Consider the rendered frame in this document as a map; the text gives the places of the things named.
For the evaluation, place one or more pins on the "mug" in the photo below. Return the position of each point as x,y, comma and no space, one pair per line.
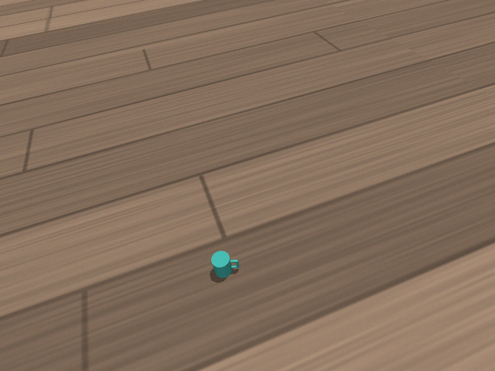
222,264

